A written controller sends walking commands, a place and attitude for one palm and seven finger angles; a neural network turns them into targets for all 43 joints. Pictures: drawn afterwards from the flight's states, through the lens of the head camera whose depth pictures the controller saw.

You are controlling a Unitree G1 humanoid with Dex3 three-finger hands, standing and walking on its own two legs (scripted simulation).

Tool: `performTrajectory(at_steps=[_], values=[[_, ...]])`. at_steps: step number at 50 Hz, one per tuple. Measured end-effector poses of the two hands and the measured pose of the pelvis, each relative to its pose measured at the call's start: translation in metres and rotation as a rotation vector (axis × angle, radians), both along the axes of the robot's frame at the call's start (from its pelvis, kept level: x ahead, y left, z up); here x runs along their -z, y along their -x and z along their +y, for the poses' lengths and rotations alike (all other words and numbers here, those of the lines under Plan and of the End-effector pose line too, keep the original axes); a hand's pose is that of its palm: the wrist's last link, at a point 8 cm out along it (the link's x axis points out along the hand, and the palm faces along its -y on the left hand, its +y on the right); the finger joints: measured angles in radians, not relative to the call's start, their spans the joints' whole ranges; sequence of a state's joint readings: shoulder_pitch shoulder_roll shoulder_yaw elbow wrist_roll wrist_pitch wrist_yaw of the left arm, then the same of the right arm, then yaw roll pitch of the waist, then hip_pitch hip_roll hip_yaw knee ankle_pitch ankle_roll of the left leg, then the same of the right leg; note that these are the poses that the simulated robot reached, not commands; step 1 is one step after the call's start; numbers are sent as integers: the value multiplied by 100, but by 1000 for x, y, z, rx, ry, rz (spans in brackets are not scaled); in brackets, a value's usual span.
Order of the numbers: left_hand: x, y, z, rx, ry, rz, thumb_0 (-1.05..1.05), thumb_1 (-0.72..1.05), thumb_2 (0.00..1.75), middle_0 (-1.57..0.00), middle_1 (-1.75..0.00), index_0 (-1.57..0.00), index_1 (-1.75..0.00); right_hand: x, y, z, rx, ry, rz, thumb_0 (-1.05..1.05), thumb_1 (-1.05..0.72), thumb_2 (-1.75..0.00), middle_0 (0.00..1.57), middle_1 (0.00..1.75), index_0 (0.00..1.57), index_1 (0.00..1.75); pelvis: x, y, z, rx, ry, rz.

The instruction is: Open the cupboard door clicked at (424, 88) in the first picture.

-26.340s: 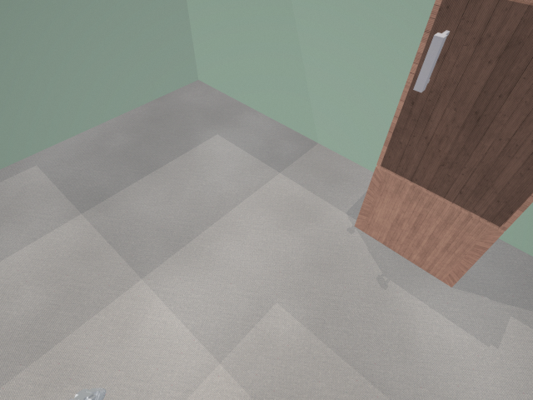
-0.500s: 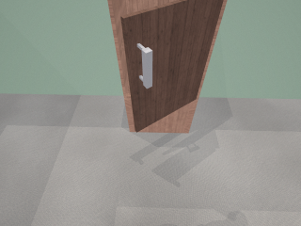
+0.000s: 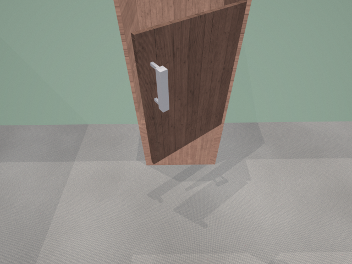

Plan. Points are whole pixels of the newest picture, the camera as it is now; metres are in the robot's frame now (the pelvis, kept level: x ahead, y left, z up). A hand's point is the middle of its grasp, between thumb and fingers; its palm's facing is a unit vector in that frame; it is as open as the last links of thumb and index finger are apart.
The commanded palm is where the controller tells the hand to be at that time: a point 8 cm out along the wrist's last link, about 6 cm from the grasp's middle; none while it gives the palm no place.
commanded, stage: let the arm hang, fingers relaxed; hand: left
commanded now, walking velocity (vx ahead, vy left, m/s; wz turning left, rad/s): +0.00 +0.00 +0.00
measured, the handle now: (158, 87) +0.60 +0.08 +0.08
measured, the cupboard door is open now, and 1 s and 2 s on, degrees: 36 36 36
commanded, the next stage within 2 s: look to check the result in 0.04 s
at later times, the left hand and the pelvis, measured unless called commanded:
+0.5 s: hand out of the picture -0.01 +0.15 -0.17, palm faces +0.06 -0.98 -0.19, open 7.4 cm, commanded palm none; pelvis +0.02 -0.01 +0.00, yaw +0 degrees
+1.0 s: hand out of the picture +0.04 +0.18 -0.18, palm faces -0.01 -0.98 -0.21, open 7.4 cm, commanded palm none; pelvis +0.02 -0.01 -0.01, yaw -6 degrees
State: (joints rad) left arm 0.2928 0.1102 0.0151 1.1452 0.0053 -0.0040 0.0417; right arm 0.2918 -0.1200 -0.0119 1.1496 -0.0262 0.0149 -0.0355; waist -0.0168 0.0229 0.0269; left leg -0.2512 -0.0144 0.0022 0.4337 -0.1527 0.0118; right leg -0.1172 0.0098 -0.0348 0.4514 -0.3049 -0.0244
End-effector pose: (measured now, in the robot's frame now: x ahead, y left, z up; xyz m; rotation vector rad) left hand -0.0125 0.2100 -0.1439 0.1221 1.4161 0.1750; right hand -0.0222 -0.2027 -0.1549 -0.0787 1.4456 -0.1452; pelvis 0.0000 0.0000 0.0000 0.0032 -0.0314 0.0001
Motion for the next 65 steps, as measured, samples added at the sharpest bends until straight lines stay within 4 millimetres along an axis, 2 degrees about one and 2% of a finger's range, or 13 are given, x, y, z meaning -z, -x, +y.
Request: performTrajectory(at_steps=[18,35,46,51,56,62,65], values=[[-1,10,-7,-23,2,60,0,91,90,-20,-30,-20,-30,-3,-24,-17,-29,26,-3,1,-91,-90,20,30,19,30,-1,-11,-7,-4,0,1],[-3,-18,-5,-9,-10,12,0,91,90,-20,-30,-20,-30,-6,-51,-31,-43,49,-42,1,-92,-90,20,30,20,30,-2,-21,-12,-4,-4,4],[2,-34,4,27,-17,30,0,90,90,-20,-30,-20,-30,-3,-54,-38,36,80,-68,1,-91,-90,20,30,20,30,4,-21,-11,67,5,11],[7,-53,17,70,-25,20,0,90,90,-20,-30,-20,-30,-5,-51,-43,86,114,-91,1,-91,-90,20,30,20,30,8,-21,-6,113,0,17],[1,-87,25,152,-54,-22,0,91,90,-20,-30,-20,-30,-5,-40,-50,121,129,-125,1,-91,-90,20,30,20,30,8,-13,-6,188,-16,27],[-13,-136,9,264,-92,-143,0,91,90,-20,-30,-19,-30,6,-17,-70,181,106,-126,1,-91,-90,20,30,20,30,12,-5,-23,261,-17,28],[-12,-148,-2,313,-117,-185,0,91,90,-20,-30,-19,-30,14,-9,-85,226,103,-124,1,-91,-90,20,30,20,30,19,-1,-33,291,-26,27]])
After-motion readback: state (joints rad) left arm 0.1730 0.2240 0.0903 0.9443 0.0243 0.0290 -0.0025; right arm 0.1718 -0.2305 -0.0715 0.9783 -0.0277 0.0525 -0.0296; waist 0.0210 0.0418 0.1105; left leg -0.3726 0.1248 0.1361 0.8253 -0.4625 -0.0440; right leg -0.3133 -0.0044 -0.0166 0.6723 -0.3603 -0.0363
